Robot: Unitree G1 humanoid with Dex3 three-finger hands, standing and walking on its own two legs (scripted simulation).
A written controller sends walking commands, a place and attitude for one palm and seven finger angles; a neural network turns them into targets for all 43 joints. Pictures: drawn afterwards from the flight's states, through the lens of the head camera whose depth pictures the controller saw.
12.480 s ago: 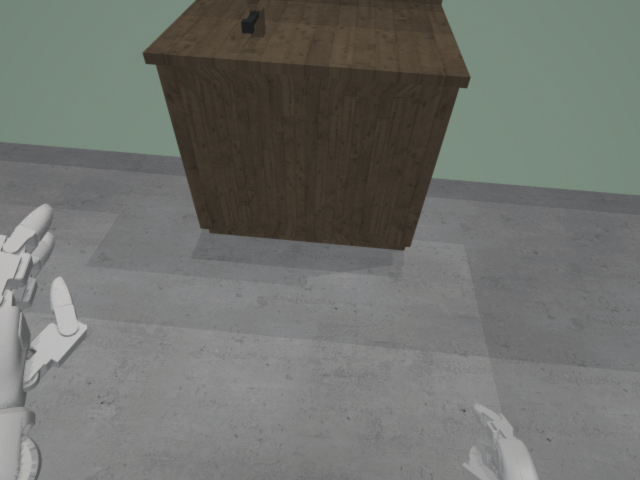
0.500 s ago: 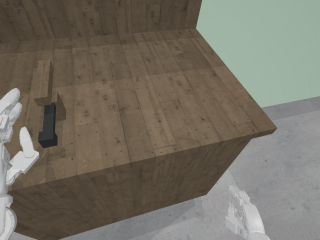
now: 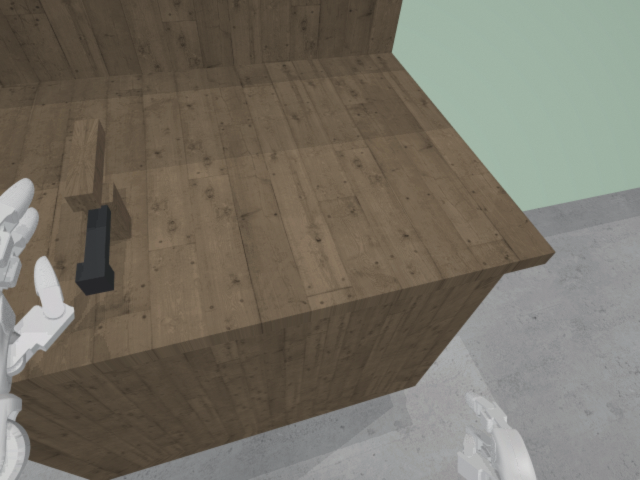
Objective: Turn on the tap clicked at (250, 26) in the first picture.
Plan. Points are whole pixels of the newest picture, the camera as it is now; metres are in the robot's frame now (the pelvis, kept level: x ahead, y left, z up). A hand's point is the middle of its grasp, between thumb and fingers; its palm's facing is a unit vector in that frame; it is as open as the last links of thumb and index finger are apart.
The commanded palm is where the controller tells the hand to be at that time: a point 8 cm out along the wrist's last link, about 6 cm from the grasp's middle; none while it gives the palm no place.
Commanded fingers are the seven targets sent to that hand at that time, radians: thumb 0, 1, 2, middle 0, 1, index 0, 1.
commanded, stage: shuffle to correct the standing spot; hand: left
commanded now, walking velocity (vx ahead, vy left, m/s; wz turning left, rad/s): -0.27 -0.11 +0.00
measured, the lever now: (95, 277) +0.29 +0.28 +0.10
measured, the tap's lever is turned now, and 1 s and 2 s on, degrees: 0 0 0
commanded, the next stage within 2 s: come to a stop and stand still in 0.42 s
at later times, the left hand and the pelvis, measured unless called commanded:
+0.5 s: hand (94, 369) +0.17 +0.20 +0.17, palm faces +0.37 -0.84 -0.39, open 7.4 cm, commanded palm +0.11 +0.24 +0.18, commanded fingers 0.00 0.90 0.90 -0.20 -0.30 -0.20 -0.30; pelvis -0.05 -0.03 -0.01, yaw -1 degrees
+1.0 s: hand (76, 434) +0.13 +0.20 +0.16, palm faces +0.43 -0.82 -0.38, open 7.4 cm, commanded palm +0.07 +0.23 +0.18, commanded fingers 0.00 0.90 0.90 -0.20 -0.30 -0.20 -0.30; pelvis -0.09 -0.06 -0.01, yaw +1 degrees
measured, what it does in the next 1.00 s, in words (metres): walks backwards: right foot, then left foot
